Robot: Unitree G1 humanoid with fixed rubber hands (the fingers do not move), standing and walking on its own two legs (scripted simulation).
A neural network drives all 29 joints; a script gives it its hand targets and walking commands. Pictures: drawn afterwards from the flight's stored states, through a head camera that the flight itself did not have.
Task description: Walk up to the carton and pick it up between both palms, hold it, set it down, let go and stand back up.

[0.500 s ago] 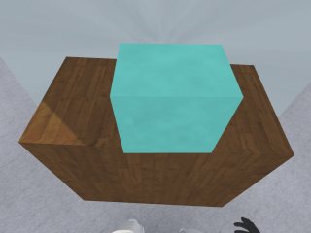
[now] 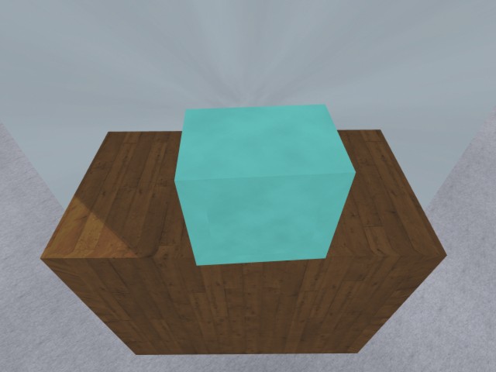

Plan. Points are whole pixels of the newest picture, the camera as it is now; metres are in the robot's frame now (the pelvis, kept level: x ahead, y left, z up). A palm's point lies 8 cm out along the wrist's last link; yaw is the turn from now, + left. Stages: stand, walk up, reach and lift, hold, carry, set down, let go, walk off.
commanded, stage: walk up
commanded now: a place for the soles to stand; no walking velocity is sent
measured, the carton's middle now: (258, 187) +0.44 +0.01 +0.06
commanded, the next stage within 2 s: reach and lift in 1.42 s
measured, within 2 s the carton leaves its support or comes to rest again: neither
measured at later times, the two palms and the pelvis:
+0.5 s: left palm out of the picture +0.09 +0.23 -0.12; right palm out of the picture +0.10 -0.28 -0.12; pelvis +0.01 -0.02 +0.00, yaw -3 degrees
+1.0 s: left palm out of the picture +0.10 +0.23 -0.13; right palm out of the picture +0.05 -0.28 -0.11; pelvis +0.01 -0.02 +0.00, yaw -5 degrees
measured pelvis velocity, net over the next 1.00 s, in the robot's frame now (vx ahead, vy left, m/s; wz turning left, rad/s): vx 0.01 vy -0.02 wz -0.09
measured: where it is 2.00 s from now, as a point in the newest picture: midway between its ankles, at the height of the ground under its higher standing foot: outside the picture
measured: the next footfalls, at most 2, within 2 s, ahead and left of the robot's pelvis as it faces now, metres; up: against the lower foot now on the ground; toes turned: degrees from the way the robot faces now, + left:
none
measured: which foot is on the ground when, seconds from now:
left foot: down 0.00-1.00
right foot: down 0.00-1.00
